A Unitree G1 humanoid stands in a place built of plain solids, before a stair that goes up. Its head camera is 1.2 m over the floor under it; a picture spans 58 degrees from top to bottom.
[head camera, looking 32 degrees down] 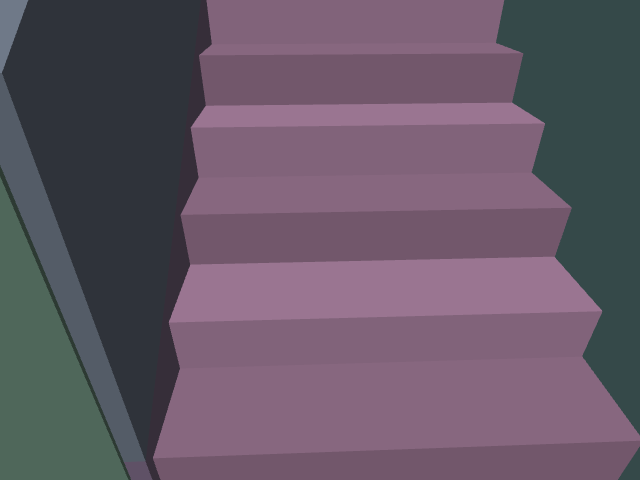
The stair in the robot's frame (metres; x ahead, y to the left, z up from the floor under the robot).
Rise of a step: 0.19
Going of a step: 0.28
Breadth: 1.23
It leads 2 degrees to the left of straight ahead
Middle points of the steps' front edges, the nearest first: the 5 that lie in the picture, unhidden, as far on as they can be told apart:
0.64 -0.21 0.19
0.92 -0.19 0.37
1.20 -0.18 0.56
1.48 -0.17 0.74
1.75 -0.16 0.93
